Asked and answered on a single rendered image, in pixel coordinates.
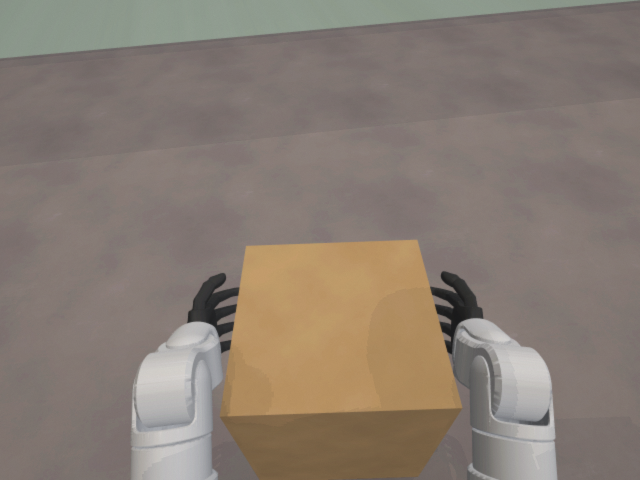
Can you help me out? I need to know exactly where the carton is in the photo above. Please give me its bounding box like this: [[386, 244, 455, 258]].
[[220, 240, 462, 480]]

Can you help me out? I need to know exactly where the robot right hand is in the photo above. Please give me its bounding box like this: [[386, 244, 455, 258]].
[[430, 271, 483, 354]]

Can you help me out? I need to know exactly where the right robot forearm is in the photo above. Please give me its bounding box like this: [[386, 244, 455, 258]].
[[452, 318, 557, 480]]

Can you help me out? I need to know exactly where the left robot forearm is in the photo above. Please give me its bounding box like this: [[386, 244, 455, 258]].
[[130, 322, 223, 480]]

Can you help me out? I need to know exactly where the robot left hand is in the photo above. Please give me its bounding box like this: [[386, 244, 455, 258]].
[[187, 273, 240, 353]]

